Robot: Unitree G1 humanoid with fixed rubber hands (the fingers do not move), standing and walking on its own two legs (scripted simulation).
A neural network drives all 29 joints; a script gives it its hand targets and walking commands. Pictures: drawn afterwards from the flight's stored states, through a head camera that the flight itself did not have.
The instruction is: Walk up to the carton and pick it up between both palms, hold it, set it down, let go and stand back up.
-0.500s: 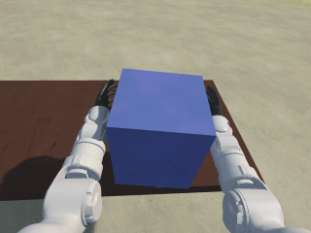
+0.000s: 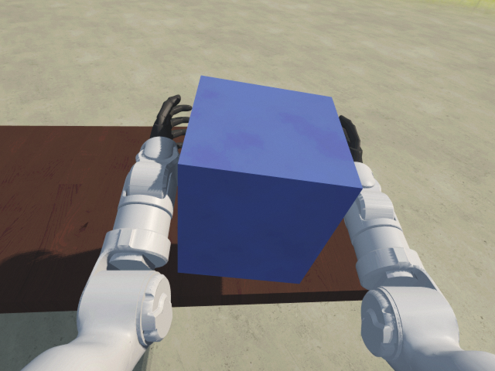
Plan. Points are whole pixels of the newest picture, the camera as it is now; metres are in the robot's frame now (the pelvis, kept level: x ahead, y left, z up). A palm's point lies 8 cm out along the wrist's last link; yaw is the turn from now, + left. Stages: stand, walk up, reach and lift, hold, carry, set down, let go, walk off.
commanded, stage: reach and lift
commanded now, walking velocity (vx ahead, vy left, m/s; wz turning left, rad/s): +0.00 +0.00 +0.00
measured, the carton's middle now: (253, 186) +0.38 -0.01 +0.14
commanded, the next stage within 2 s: hold in 1.02 s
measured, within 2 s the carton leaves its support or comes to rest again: neither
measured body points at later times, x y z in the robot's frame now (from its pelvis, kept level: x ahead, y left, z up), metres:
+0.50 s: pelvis +0.01 +0.00 +0.00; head -0.01 +0.03 +0.45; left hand +0.43 +0.15 +0.20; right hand +0.42 -0.16 +0.19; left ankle +0.01 +0.10 -0.74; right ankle +0.06 -0.12 -0.74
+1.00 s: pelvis +0.00 +0.00 +0.00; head -0.02 +0.03 +0.45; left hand +0.43 +0.15 +0.21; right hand +0.42 -0.15 +0.20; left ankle +0.01 +0.10 -0.74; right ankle +0.06 -0.12 -0.74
